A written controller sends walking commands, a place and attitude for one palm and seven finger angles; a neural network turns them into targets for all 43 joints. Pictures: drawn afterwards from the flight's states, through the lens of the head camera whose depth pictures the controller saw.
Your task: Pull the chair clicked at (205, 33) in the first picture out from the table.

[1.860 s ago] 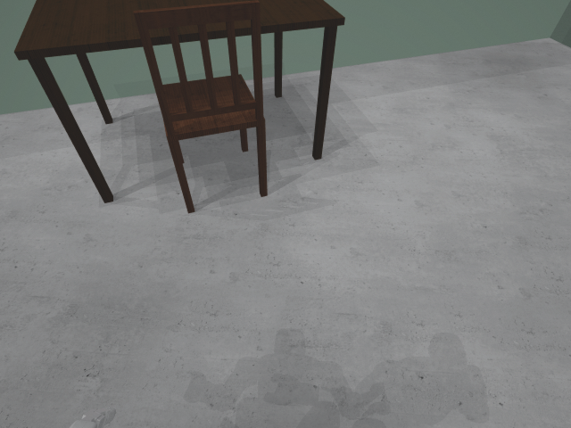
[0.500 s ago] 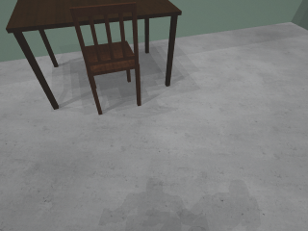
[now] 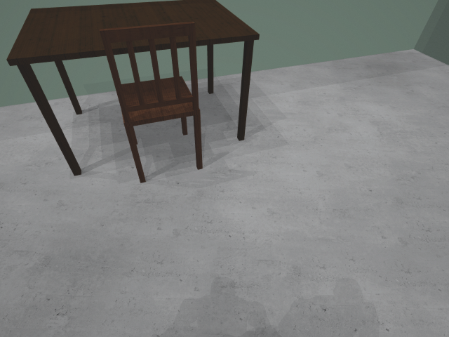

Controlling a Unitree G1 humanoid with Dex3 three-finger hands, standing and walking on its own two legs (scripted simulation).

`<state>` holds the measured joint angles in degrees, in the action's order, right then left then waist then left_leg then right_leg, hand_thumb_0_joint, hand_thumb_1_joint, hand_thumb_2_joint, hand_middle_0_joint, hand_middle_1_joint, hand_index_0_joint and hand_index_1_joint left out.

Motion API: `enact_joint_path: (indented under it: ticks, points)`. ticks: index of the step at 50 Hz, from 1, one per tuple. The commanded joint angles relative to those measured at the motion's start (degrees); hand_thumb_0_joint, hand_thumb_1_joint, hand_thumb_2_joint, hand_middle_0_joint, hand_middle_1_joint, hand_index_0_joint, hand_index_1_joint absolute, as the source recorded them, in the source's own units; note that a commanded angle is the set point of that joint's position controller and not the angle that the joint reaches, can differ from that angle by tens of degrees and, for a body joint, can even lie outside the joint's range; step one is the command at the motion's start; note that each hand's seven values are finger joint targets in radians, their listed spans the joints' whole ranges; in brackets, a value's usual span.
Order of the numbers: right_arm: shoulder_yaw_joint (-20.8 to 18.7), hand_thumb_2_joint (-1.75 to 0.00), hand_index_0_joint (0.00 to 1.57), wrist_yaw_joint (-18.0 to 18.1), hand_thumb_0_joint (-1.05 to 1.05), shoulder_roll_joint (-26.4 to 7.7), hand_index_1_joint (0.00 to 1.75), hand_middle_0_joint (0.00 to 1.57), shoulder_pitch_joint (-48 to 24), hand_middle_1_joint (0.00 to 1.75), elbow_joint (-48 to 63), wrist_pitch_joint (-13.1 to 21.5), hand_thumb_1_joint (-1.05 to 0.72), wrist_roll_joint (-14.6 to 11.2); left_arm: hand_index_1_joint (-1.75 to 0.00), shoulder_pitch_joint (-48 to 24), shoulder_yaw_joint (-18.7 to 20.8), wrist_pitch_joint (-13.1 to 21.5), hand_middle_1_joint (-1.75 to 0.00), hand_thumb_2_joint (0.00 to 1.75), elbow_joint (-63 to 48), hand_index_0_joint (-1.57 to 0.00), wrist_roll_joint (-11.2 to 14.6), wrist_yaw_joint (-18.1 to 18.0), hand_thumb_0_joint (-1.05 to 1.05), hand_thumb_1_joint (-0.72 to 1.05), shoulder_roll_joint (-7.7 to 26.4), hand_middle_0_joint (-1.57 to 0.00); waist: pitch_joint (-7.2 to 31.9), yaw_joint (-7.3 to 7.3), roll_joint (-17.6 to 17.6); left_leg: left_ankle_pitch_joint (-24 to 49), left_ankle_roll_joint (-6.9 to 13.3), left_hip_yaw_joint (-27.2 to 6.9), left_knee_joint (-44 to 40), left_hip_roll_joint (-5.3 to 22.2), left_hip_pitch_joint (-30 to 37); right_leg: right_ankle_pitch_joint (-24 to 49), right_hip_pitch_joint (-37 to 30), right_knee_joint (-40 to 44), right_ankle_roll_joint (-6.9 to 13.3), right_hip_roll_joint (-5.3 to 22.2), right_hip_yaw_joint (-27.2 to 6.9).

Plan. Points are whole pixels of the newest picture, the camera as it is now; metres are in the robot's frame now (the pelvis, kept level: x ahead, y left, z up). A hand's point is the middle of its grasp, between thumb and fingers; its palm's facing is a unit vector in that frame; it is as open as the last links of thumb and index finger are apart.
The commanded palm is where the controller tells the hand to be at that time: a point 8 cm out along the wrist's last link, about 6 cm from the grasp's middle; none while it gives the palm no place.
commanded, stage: walk to a spot facing it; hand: left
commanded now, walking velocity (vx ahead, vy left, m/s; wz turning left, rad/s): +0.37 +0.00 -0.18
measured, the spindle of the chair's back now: (156, 72) +1.21 +0.39 -0.09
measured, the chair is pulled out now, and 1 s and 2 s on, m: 0.00 0.00 0.00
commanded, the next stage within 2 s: turn to face it in 1.30 s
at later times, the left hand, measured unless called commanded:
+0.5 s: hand (171, 288) +0.28 +0.14 -0.18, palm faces -0.05 -0.97 -0.23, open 7.4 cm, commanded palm none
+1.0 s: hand (165, 273) +0.32 +0.17 -0.20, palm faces +0.03 -0.99 -0.10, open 7.4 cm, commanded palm none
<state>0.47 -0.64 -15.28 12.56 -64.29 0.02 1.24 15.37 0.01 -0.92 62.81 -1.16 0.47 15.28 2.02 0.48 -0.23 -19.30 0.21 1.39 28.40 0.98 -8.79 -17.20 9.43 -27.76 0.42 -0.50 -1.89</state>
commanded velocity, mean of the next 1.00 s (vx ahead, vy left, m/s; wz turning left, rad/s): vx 0.38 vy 0.00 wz -0.05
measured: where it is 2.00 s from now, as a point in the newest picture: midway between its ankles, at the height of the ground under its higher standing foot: (227, 262)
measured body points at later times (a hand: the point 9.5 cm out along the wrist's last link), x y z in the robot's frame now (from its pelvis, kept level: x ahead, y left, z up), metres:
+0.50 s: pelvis +0.17 -0.05 -0.03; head +0.19 -0.05 +0.42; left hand +0.28 +0.20 -0.17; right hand +0.01 -0.24 -0.18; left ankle +0.01 +0.10 -0.67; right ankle +0.24 -0.14 -0.74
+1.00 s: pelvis +0.38 +0.01 -0.01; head +0.40 +0.05 +0.44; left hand +0.32 +0.22 -0.19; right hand +0.46 -0.22 -0.14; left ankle +0.44 +0.07 -0.74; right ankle +0.27 -0.13 -0.66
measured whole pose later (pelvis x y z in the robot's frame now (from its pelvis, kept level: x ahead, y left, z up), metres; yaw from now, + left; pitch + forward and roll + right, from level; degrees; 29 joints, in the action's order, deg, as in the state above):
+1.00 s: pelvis +0.38 +0.01 -0.01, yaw -3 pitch -2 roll -3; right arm -2.4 -0.5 -7.5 9.6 -57.2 4.7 1.3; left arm 22.8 2.7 1.5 65.2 -1.1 -0.1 9.0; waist -3.5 1.4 -2.0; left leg -15.5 5.3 9.9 37.0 3.8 -20.3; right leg -25.6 17.1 -63.3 0.8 3.1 4.3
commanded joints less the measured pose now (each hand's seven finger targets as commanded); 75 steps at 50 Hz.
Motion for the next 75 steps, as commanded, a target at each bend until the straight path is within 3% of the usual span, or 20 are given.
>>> enact_joint_path:
  ticks: [1, 6, 8, 10, 16, 19, 20, 21, 22, 23, 26, 30, 40, 44, 46, 47, 50, 57, 71, 75]
  points:
    - [-2.03, -0.90, 0.20, 0.92, 0.00, -6.25, 0.30, 0.20, 2.04, 0.30, 3.18, 1.92, -0.90, -0.02, -0.30, 3.69, 2.37, 1.68, -0.30, 0.90, -2.67, -0.20, 0.07, -0.05, 0.00, 0.90, 7.19, -0.20, -9.53, 0.03, -1.50, -6.53, 2.50, -3.10, -1.49, 4.41, -6.80, -9.63, 5.13, 5.56, 4.97, 5.81, -9.21]
    - [-2.60, -0.90, 0.20, 1.34, 0.00, -4.16, 0.30, 0.20, 7.66, 0.30, 2.58, 3.31, -0.90, -0.33, -0.30, 5.85, 3.19, 2.80, -0.30, 0.90, -2.55, -0.20, 0.09, -0.39, 0.00, 0.90, 5.07, -0.20, -9.21, -1.67, -0.23, -2.94, 3.82, -3.38, 1.76, 5.75, -3.86, -1.64, 8.14, -2.21, 5.86, 4.91, -8.85]
    - [-3.78, -0.90, 0.20, 2.05, 0.00, -6.98, 0.30, 0.20, 18.32, 0.30, -0.78, 4.08, -0.90, 0.20, -0.30, 0.47, 2.67, 3.33, -0.30, 0.90, -4.81, -0.20, 0.22, -0.15, 0.00, 0.90, 1.01, -0.20, -7.51, -6.55, 13.38, 8.36, 9.20, -16.86, -8.70, 15.41, 12.53, 3.06, 23.37, -23.59, 2.73, -1.78, 3.34]
    - [-3.54, -0.90, 0.20, 2.95, 0.00, -5.70, 0.30, 0.20, 26.58, 0.30, -3.73, 4.68, -0.90, 0.48, -0.30, -8.06, 2.49, 4.26, -0.30, 0.90, -8.43, -0.20, 0.02, -0.51, 0.00, 0.90, 1.01, -0.20, -10.87, -8.99, 12.35, 36.09, 14.59, -23.72, -9.93, 23.55, 23.83, -15.26, 40.97, -36.93, 1.49, 1.68, 1.77]
    - [-3.11, -0.90, 0.20, 3.05, 0.00, -3.16, 0.30, 0.20, 14.27, 0.30, -0.73, 5.15, -0.90, 0.51, -0.30, -7.36, 2.80, 2.81, -0.30, 0.90, -8.51, -0.20, 0.41, 1.95, 0.00, 0.90, -3.53, -0.20, -13.67, -1.22, 9.39, 22.40, 7.61, -2.54, -14.38, 15.11, 3.69, -4.24, 21.02, -17.21, 1.66, 4.95, 8.31]
    - [-3.77, -0.90, 0.20, 2.78, 0.00, -5.22, 0.30, 0.20, 11.80, 0.30, -0.91, 5.07, -0.90, -0.55, -0.30, 8.01, 3.88, 2.79, -0.30, 0.90, -3.47, -0.20, 0.07, 1.44, 0.00, 0.90, -2.04, -0.20, -4.88, 6.15, 5.10, 39.37, 5.36, 4.54, 0.95, 11.59, -1.24, 6.86, -2.64, -10.15, 3.57, -0.57, 12.61]
    - [-3.90, -0.90, 0.20, 2.40, 0.00, -4.95, 0.30, 0.20, 11.29, 0.30, -0.70, 5.10, -0.90, -0.87, -0.30, 16.56, 4.62, 3.34, -0.30, 0.90, -1.07, -0.20, -0.33, 0.90, 0.00, 0.90, 0.67, -0.20, -0.16, 9.83, 1.61, 36.76, 3.42, 7.06, 11.94, 8.67, -3.62, 8.72, -11.81, -6.98, 3.91, -0.56, 11.29]
    - [-3.41, -0.90, 0.20, 1.58, 0.00, -1.40, 0.30, 0.20, 12.84, 0.30, -0.18, 5.17, -0.90, -1.32, -0.30, 22.66, 5.97, 4.19, -0.30, 0.90, 0.40, -0.20, -0.76, -0.10, 0.00, 0.90, 5.79, -0.20, 5.05, 11.75, -10.74, 18.21, 2.03, 7.85, 29.61, 5.14, -12.51, 2.41, -20.34, -0.86, 6.94, 10.32, -2.29]
    - [-3.10, -0.90, 0.20, 1.45, 0.00, 1.94, 0.30, 0.20, 15.12, 0.30, 1.80, 5.04, -0.90, -1.55, -0.30, 22.00, 6.47, 4.45, -0.30, 0.90, 0.02, -0.20, -0.07, -0.77, 0.00, 0.90, 9.61, -0.20, 8.37, 8.44, -18.64, -9.80, 1.22, 4.13, 46.13, 0.07, -21.58, -1.65, -21.92, 9.14, 12.66, 24.67, -29.44]
    - [-3.44, -0.90, 0.20, 1.40, 0.00, 1.89, 0.30, 0.20, 11.14, 0.30, 2.52, 4.29, -0.90, -1.34, -0.30, 16.76, 6.77, 3.99, -0.30, 0.90, -1.44, -0.20, 0.82, -0.93, 0.00, 0.90, 10.32, -0.20, 2.89, 7.62, -11.79, -10.74, 2.20, -0.69, 52.20, 2.64, -24.87, -12.21, -15.35, 15.06, 14.36, 26.07, -32.70]
    - [-3.56, -0.90, 0.20, 0.79, 0.00, 3.58, 0.30, 0.20, 7.84, 0.30, 2.98, 3.02, -0.90, 0.02, -0.30, 3.42, 4.24, 4.18, -0.30, 0.90, -5.02, -0.20, 0.12, -1.23, 0.00, 0.90, 3.94, -0.20, -9.89, 1.30, -5.12, -0.71, 1.82, -1.71, 49.61, 7.89, -23.57, -17.56, 9.15, 17.65, 10.31, 21.82, -19.87]
    - [-3.47, -0.90, 0.20, 0.42, 0.00, 5.36, 0.30, 0.20, 12.41, 0.30, 1.96, 1.17, -0.90, 0.42, -0.30, 2.82, 3.44, 5.03, -0.30, 0.90, -4.22, -0.20, -0.31, -1.33, 0.00, 0.90, 1.54, -0.20, -7.89, -2.69, -3.80, 4.11, -0.17, 0.82, 39.58, 8.15, -20.36, -3.09, 11.82, 17.75, 7.70, 16.15, -3.71]
    - [-3.80, -0.90, 0.20, -1.43, 0.00, 4.75, 0.30, 0.20, -4.61, 0.30, 9.84, 2.43, -0.90, -0.10, -0.30, 9.36, 3.57, 5.76, -0.30, 0.90, -1.78, -0.20, -0.48, -1.50, 0.00, 0.90, 1.69, -0.20, -9.92, 1.15, -3.68, 7.95, -0.21, 4.98, 13.42, 6.51, -21.14, 7.33, -0.14, 16.75, 7.87, 16.51, 1.15]
    - [-5.05, -0.90, 0.20, -0.51, 0.00, 0.67, 0.30, 0.20, 8.88, 0.30, 6.00, 3.66, -0.90, 0.36, -0.30, 8.22, 3.91, 5.29, -0.30, 0.90, -1.97, -0.20, -0.23, -1.39, 0.00, 0.90, 1.38, -0.20, -3.20, -5.26, 3.71, 6.46, 1.98, 5.69, 2.67, 3.61, 3.31, 15.65, 4.71, -3.44, 5.05, 12.10, 7.36]
    - [-7.36, -0.90, 0.20, 0.76, 0.00, -9.75, 0.30, 0.20, 22.10, 0.30, 2.99, 3.87, -0.90, 0.65, -0.30, 8.85, 3.07, 5.29, -0.30, 0.90, -4.88, -0.20, 0.44, -0.47, 0.00, 0.90, -2.82, -0.20, 5.27, -8.11, 23.30, 2.69, 10.43, -28.09, -13.09, 25.62, 20.83, -16.12, 26.03, -38.27, 0.07, -0.11, 10.18]
    - [-6.91, -0.90, 0.20, 1.52, 0.00, -8.56, 0.30, 0.20, 20.13, 0.30, 2.94, 3.37, -0.90, 0.14, -0.30, 5.51, 3.42, 5.00, -0.30, 0.90, -5.48, -0.20, 0.11, -0.75, 0.00, 0.90, -0.81, -0.20, 3.24, -7.91, 17.31, 0.29, 11.02, -28.62, -14.52, 25.94, 18.03, -14.36, 28.60, -45.42, 0.97, 2.67, 4.12]
    - [-4.56, -0.90, 0.20, 1.85, 0.00, -0.45, 0.30, 0.20, 8.88, 0.30, 5.51, 4.59, -0.90, 0.08, -0.30, 3.84, 4.04, 4.21, -0.30, 0.90, -3.17, -0.20, -0.36, 0.05, 0.00, 0.90, -2.93, -0.20, -4.81, -2.62, 2.29, 7.28, 7.06, -12.85, -16.34, 20.80, 3.18, -0.69, 27.09, -47.22, 0.40, 7.92, 1.45]
    - [-3.44, -0.90, 0.20, 2.52, 0.00, 3.12, 0.30, 0.20, 9.87, 0.30, 3.58, 5.74, -0.90, -0.74, -0.30, 8.32, 4.58, 0.52, -0.30, 0.90, -1.56, -0.20, -0.79, 0.02, 0.00, 0.90, -5.50, -0.20, -6.23, 1.40, 6.69, 23.90, -0.26, 5.98, -17.74, 14.30, 1.26, 10.53, 27.55, -42.20, -1.13, 6.40, 1.84]
    - [-3.27, -0.90, 0.20, 3.56, 0.00, 1.95, 0.30, 0.20, 19.34, 0.30, -0.03, 3.66, -0.90, 0.40, -0.30, -8.37, 3.85, 0.49, -0.30, 0.90, -9.13, -0.20, -0.43, 0.28, 0.00, 0.90, -5.72, -0.20, -8.98, -2.79, 7.66, 61.21, 5.13, 13.03, -5.99, 17.41, 14.33, 3.45, 25.22, -15.42, 1.01, 1.49, 12.52]
    - [-3.23, -0.90, 0.20, 3.18, 0.00, 1.36, 0.30, 0.20, 16.57, 0.30, -0.34, 3.44, -0.90, -0.78, -0.30, 5.89, 3.65, 2.98, -0.30, 0.90, -4.41, -0.20, -0.83, -1.18, 0.00, 0.90, -3.35, -0.20, 1.67, 3.68, 7.05, 58.99, 3.35, 12.05, 11.16, 14.38, 9.02, 15.75, -0.29, -0.66, 2.52, 0.57, 11.89]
